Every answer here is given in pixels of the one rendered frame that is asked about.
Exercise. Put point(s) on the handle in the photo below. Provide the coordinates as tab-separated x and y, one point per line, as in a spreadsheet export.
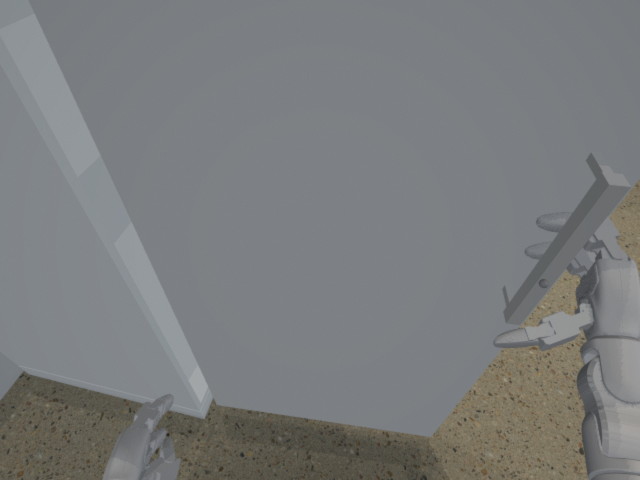
603	196

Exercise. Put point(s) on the robot left hand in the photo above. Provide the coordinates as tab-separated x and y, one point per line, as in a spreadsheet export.
135	446

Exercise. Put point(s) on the robot right hand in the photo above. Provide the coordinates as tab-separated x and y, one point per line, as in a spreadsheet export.
609	280

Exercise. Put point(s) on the fridge door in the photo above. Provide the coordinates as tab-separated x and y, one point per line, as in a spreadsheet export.
333	193

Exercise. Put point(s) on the robot right forearm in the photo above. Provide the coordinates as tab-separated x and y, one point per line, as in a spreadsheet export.
609	386

